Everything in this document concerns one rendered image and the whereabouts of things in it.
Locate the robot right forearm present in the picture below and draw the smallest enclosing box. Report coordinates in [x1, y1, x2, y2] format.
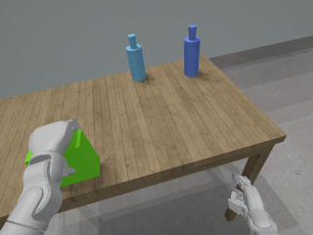
[246, 209, 280, 235]

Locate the right robot hand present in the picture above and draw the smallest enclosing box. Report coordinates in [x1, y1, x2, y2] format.
[228, 172, 265, 217]

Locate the left robot hand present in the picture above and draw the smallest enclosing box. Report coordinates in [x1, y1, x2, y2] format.
[28, 118, 81, 177]

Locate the robot left forearm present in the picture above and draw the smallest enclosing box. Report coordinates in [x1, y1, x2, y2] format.
[0, 151, 65, 235]

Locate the table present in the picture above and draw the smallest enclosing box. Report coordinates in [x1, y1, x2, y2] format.
[0, 55, 287, 230]

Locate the sponge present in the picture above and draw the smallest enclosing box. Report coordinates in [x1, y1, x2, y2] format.
[24, 129, 100, 187]

